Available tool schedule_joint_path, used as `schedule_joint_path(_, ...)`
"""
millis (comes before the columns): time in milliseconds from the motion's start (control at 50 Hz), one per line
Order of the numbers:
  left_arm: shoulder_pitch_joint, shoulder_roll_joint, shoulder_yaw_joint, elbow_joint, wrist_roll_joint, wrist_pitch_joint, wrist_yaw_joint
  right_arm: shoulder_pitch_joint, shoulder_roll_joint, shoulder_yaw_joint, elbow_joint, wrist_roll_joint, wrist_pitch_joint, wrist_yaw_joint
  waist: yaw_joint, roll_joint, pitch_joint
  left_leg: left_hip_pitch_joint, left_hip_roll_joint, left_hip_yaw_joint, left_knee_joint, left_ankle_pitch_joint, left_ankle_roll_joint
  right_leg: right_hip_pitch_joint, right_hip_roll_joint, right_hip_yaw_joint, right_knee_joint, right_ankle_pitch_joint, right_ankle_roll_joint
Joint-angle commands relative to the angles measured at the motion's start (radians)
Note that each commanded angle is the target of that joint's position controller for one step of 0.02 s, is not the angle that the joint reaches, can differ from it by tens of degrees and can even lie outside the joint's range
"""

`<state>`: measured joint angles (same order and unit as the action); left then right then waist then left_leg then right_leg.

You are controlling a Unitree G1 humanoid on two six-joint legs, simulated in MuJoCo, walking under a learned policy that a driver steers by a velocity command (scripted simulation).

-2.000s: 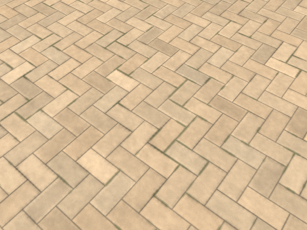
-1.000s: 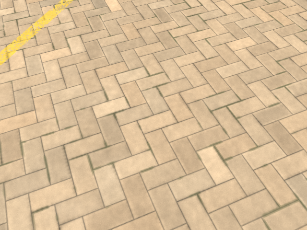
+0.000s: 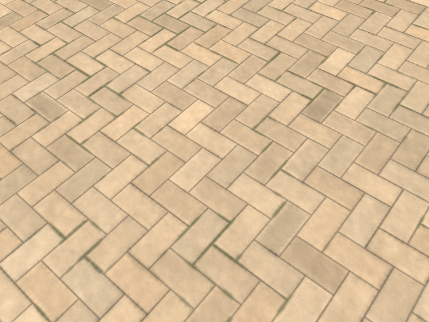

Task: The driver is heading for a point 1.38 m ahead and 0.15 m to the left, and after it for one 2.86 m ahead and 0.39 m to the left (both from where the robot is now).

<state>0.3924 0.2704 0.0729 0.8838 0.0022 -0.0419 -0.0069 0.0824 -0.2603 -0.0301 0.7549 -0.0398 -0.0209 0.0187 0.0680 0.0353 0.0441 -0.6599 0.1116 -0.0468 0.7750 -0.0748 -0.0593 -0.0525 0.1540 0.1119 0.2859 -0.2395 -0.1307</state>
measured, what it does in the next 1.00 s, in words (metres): walks ahead: left foot, then right foot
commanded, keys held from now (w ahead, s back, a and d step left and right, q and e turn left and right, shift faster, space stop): w+e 0.06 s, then w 0.66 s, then w+q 0.28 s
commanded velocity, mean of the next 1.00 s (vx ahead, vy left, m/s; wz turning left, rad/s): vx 0.50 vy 0.00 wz -0.10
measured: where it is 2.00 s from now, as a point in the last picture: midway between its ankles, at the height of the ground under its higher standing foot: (235, 163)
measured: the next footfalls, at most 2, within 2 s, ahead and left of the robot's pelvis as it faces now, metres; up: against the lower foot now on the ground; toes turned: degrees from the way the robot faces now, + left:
left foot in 0.16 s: +0.27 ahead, +0.13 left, +0.00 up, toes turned -6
right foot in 0.66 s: +0.49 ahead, -0.11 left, +0.00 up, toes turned -12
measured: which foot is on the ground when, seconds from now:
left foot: up 0.00-0.14, down 0.16-0.66, up 0.68-1.00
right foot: down 0.00-0.18, up 0.20-0.64, down 0.66-1.00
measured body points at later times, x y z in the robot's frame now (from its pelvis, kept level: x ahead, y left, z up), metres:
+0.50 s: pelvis +0.27 +0.04 +0.00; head +0.30 +0.04 +0.45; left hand +0.46 +0.26 -0.11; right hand +0.22 -0.22 -0.13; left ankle +0.23 +0.14 -0.74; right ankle +0.37 -0.12 -0.69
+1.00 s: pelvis +0.52 -0.05 +0.00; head +0.54 -0.06 +0.45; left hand +0.53 +0.21 -0.13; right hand +0.61 -0.31 -0.13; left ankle +0.65 +0.09 -0.68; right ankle +0.45 -0.11 -0.74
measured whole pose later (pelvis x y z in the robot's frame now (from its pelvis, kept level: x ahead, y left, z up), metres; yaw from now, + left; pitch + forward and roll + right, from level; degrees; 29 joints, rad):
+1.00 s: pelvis +0.52 -0.05 +0.00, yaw -3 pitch +0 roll -1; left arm 0.39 0.22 0.03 0.95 0.02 -0.10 0.00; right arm 0.21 -0.26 -0.05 0.88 -0.03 -0.01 0.04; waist 0.02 0.05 0.02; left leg -0.65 0.08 -0.02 0.90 -0.07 0.03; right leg 0.01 0.06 -0.17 0.20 -0.22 -0.08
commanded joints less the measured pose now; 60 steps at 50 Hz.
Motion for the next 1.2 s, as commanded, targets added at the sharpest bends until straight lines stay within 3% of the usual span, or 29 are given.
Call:
schedule_joint_path(20, 0.074, 0.159, 0.035, -0.039, 0.007, -0.008, 0.01, -0.145, -0.073, -0.008, -0.108, 0.007, -0.022, 0.004, 0.029, -0.096, -0.003, -0.02, -0.059, 0.04, -0.089, 0.044, 0.006, 0.043, -0.258, 0.21, -0.016, 0.44, -0.105)
schedule_joint_path(80, 0.063, 0.175, 0.038, -0.049, 0.015, -0.008, 0.021, -0.143, -0.091, -0.007, -0.124, 0.012, -0.035, 0.004, 0.01, -0.113, -0.006, 0.068, -0.084, 0.028, -0.189, 0.007, 0.035, 0.072, -0.283, 0.245, 0.037, 0.501, -0.08)
schedule_joint_path(120, 0.015, 0.184, 0.037, -0.058, 0.017, -0.015, 0.023, -0.013, -0.119, -0.019, -0.085, 0.012, -0.044, -0.004, -0.052, -0.123, -0.039, 0.286, -0.121, 0.046, -0.25, -0.053, 0.075, 0.021, -0.281, 0.234, 0.115, 0.632, -0.039)
schedule_joint_path(140, 0.005, 0.183, 0.034, -0.054, 0.013, -0.021, 0.017, 0.113, -0.137, -0.03, -0.044, 0.009, -0.054, -0.013, -0.112, -0.088, -0.097, 0.446, -0.14, 0.064, -0.308, -0.046, 0.099, 0.004, -0.24, 0.197, 0.259, 0.703, -0.018)
schedule_joint_path(160, 0.011, 0.151, 0.023, -0.057, 0.007, -0.029, 0.01, 0.25, -0.179, -0.044, -0.019, -0.004, -0.066, -0.026, -0.173, -0.033, -0.193, 0.657, -0.039, -0.03, -0.333, -0.097, 0.14, -0.093, -0.182, 0.147, 0.472, 0.577, 0.005)
schedule_joint_path(180, 0.077, 0.062, 0.001, -0.087, -0.018, -0.035, 0.006, 0.357, -0.266, -0.062, -0.02, -0.025, -0.065, -0.038, -0.173, 0.133, -0.325, 0.893, 0.217, -0.409, -0.385, -0.279, 0.221, -0.319, -0.067, 0.045, 0.776, 0.144, 0.043)
schedule_joint_path(200, 0.151, 0.091, 0.005, -0.081, -0.005, -0.031, 0.006, 0.329, -0.282, -0.073, 0.005, -0.005, -0.048, -0.028, -0.111, 0.267, -0.337, 0.895, 0.313, -0.752, -0.513, -0.31, 0.302, -0.487, -0.006, 0.015, 0.92, -0.28, 0.046)
schedule_joint_path(220, 0.11, 0.122, 0.007, -0.056, 0.02, -0.019, 0.01, 0.235, -0.188, -0.056, -0.016, 0.009, -0.041, -0.02, -0.084, 0.093, -0.173, 0.758, 0.285, -0.653, -0.518, -0.412, 0.301, -0.543, -0.081, 0.039, 0.984, -0.207, 0.042)
schedule_joint_path(240, 0.021, 0.116, 0.003, -0.065, 0.028, -0.018, 0.0, 0.179, -0.119, -0.04, -0.022, 0.016, -0.044, -0.014, -0.091, -0.009, -0.076, 0.638, 0.226, -0.498, -0.534, -0.374, 0.284, -0.536, -0.112, 0.029, 0.948, -0.138, 0.045)
schedule_joint_path(260, -0.016, 0.099, 0.0, -0.077, 0.026, -0.016, -0.007, 0.153, -0.093, -0.031, -0.015, 0.01, -0.046, -0.014, -0.073, -0.004, -0.033, 0.569, 0.173, -0.383, -0.56, -0.281, 0.254, -0.521, -0.14, 0.018, 0.889, -0.105, 0.048)
schedule_joint_path(300, -0.024, 0.085, -0.006, -0.078, 0.041, 0.0, -0.018, 0.18, -0.088, -0.027, 0.021, 0.014, -0.062, -0.015, -0.057, 0.057, -0.022, 0.515, 0.114, -0.247, -0.578, -0.077, 0.236, -0.477, -0.159, 0.003, 0.831, -0.085, 0.065)
schedule_joint_path(340, -0.033, 0.077, -0.01, -0.082, 0.041, 0.007, -0.024, 0.225, -0.099, -0.03, 0.05, 0.024, -0.08, -0.008, -0.05, 0.062, -0.04, 0.527, 0.109, -0.191, -0.586, 0.063, 0.252, -0.487, -0.158, -0.014, 0.805, -0.064, 0.076)
schedule_joint_path(440, -0.245, 0.044, -0.036, -0.147, 0.04, 0.006, -0.038, 0.278, -0.099, -0.031, 0.095, 0.032, -0.079, -0.004, -0.079, 0.051, 0.011, 0.538, 0.071, -0.074, -0.659, 0.086, 0.258, -0.572, -0.222, -0.103, 0.571, 0.103, 0.117)
schedule_joint_path(480, -0.323, 0.024, -0.05, -0.169, 0.034, 0.001, -0.042, 0.309, -0.108, -0.034, 0.114, 0.033, -0.078, -0.002, -0.1, 0.054, 0.017, 0.533, 0.055, -0.032, -0.655, 0.132, 0.245, -0.524, -0.22, -0.138, 0.448, 0.162, 0.121)
schedule_joint_path(540, -0.387, 0.034, -0.053, -0.185, 0.028, -0.002, -0.038, 0.359, -0.13, -0.039, 0.142, 0.03, -0.074, -0.003, -0.12, 0.053, 0.016, 0.573, 0.077, -0.022, -0.622, 0.201, 0.234, -0.464, -0.2, -0.168, 0.342, 0.174, 0.108)
schedule_joint_path(600, -0.392, 0.054, -0.047, -0.192, 0.029, -0.007, -0.028, 0.368, -0.143, -0.042, 0.161, 0.025, -0.064, -0.009, -0.106, 0.055, 0.018, 0.641, 0.117, -0.033, -0.559, 0.295, 0.221, -0.417, -0.183, -0.173, 0.281, 0.104, 0.072)
schedule_joint_path(640, -0.251, 0.069, -0.034, -0.144, 0.039, -0.019, -0.017, 0.355, -0.148, -0.042, 0.171, 0.029, -0.056, -0.014, -0.034, 0.029, -0.045, 0.647, 0.09, 0.009, -0.369, 0.494, 0.195, -0.22, -0.135, -0.192, 0.182, 0.084, 0.036)
schedule_joint_path(660, -0.094, 0.107, -0.017, -0.089, 0.053, -0.03, -0.006, 0.361, -0.125, -0.034, 0.169, 0.031, -0.054, -0.015, 0.022, -0.013, -0.141, 0.562, 0.043, 0.049, -0.178, 0.452, 0.174, -0.001, -0.161, -0.154, 0.162, 0.078, 0.004)
schedule_joint_path(680, 0.066, 0.199, 0.007, -0.07, 0.074, -0.036, 0.008, 0.363, -0.06, -0.013, 0.119, 0.046, -0.057, -0.011, 0.075, -0.157, -0.281, 0.321, -0.032, 0.107, 0.144, 0.118, 0.137, 0.271, -0.427, 0.164, 0.123, -0.05, -0.071)
schedule_joint_path(700, 0.086, 0.262, 0.026, -0.056, 0.049, -0.023, 0.008, 0.434, -0.037, -0.014, 0.113, 0.046, -0.054, -0.014, 0.038, -0.308, -0.33, 0.075, -0.174, 0.092, 0.387, -0.473, 0.125, 0.358, -0.597, 0.537, -0.003, -0.062, -0.167)
schedule_joint_path(720, 0.015, 0.192, 0.013, -0.058, 0.017, -0.015, 0.005, 0.356, -0.125, -0.038, 0.122, 0.021, -0.044, -0.02, 0.02, -0.152, -0.198, -0.002, -0.108, 0.003, 0.445, -0.418, 0.138, 0.255, -0.54, 0.459, -0.01, -0.103, -0.147)
schedule_joint_path(740, -0.071, 0.13, -0.003, -0.072, 0.015, -0.019, 0.002, 0.312, -0.101, -0.035, 0.113, 0.026, -0.048, -0.012, -0.013, -0.12, -0.091, 0.0, -0.073, -0.008, 0.419, -0.329, 0.143, 0.127, -0.498, 0.316, -0.037, -0.052, -0.12)
schedule_joint_path(760, -0.121, 0.086, -0.014, -0.076, 0.02, -0.027, 0.0, 0.297, -0.078, -0.03, 0.119, 0.033, -0.046, -0.008, -0.039, -0.102, -0.05, 0.044, -0.046, -0.008, 0.367, -0.272, 0.141, 0.034, -0.449, 0.211, -0.078, 0.011, -0.083)
schedule_joint_path(800, -0.14, 0.051, -0.024, -0.061, 0.019, -0.042, 0.007, 0.323, -0.057, -0.029, 0.142, 0.013, -0.022, 0.003, -0.079, -0.126, -0.019, 0.121, -0.03, -0.006, 0.319, -0.223, 0.12, -0.066, -0.392, 0.076, -0.128, 0.109, -0.036)
schedule_joint_path(860, -0.092, 0.07, -0.017, -0.028, 0.012, -0.068, 0.009, 0.278, -0.043, -0.033, 0.132, 0.012, -0.002, 0.017, -0.09, -0.105, -0.006, 0.079, -0.03, -0.004, 0.308, -0.141, 0.104, -0.066, -0.386, -0.023, -0.166, 0.226, -0.034)
schedule_joint_path(980, -0.031, 0.059, -0.021, 0.015, 0.013, -0.071, 0.015, 0.076, -0.02, -0.024, 0.066, 0.014, 0.0, 0.029, -0.061, -0.09, 0.047, -0.022, -0.032, 0.04, 0.098, 0.06, 0.088, -0.02, -0.356, -0.188, -0.18, 0.349, -0.011)
schedule_joint_path(1100, 0.059, 0.082, -0.018, 0.07, 0.018, -0.058, 0.034, -0.081, -0.009, -0.006, -0.006, 0.007, -0.005, 0.041, -0.022, -0.092, 0.067, 0.024, -0.072, 0.16, -0.132, 0.04, 0.146, 0.133, -0.393, -0.284, -0.098, 0.605, 0.012)
schedule_joint_path(1160, 0.036, 0.119, -0.01, 0.073, 0.023, -0.043, 0.045, 0.004, -0.035, -0.019, 0.008, 0.003, -0.003, 0.032, -0.074, -0.132, -0.004, 0.165, -0.157, 0.216, -0.155, -0.11, 0.211, 0.199, -0.408, -0.332, 0.106, 1.029, 0.025)
schedule_joint_path(1200, 0.019, 0.144, -0.003, 0.063, 0.023, -0.025, 0.045, 0.213, -0.081, -0.046, 0.068, -0.004, -0.013, 0.021, -0.167, -0.12, -0.125, 0.428, -0.214, 0.2, -0.24, -0.149, 0.271, 0.127, -0.403, -0.35, 0.446, 1.003, 0.032)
